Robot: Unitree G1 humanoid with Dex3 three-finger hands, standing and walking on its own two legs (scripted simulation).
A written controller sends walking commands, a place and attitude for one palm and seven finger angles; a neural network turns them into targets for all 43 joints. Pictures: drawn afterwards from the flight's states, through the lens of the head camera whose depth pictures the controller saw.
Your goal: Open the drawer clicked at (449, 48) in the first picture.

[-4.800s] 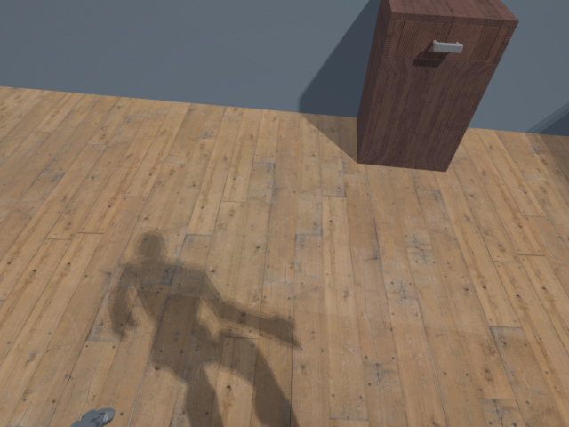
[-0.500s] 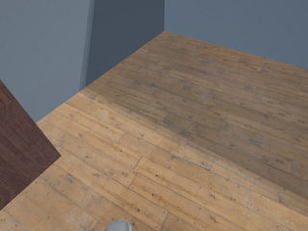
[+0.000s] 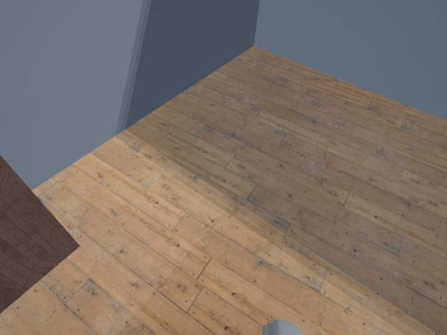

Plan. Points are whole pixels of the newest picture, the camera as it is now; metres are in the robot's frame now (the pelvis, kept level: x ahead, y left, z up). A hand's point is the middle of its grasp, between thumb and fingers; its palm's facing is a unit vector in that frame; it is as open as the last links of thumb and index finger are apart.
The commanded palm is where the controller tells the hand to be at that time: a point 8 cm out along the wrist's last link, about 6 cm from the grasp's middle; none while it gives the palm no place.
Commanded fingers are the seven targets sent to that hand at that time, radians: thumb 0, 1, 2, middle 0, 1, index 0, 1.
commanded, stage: turn to face it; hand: left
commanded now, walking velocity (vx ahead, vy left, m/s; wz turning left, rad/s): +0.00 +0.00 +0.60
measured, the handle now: out of the picture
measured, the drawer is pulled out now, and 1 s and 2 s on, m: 0.00 0.00 0.00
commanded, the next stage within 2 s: take the last steps up to it in 1.46 s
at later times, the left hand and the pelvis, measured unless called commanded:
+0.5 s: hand out of the picture +0.13 +0.17 -0.15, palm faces +0.29 -0.92 -0.25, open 7.2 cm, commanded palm none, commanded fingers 0.00 0.90 0.90 -0.20 -0.30 -0.20 -0.30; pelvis +0.09 -0.04 +0.00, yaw +16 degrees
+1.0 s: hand out of the picture +0.07 +0.24 -0.16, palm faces +0.53 -0.80 -0.27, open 7.4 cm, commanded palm none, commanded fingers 0.00 0.90 0.90 -0.20 -0.30 -0.20 -0.30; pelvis +0.09 +0.00 +0.00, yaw +32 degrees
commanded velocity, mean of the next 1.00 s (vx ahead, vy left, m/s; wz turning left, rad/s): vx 0.00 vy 0.00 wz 0.60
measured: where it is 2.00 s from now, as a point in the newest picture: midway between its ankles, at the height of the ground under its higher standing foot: outside the picture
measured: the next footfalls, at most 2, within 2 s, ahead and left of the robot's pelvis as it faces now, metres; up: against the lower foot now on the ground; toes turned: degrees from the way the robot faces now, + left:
right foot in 0.22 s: +0.14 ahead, -0.14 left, +0.00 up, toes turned -2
left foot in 0.64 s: +0.13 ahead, +0.12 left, +0.00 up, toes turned +30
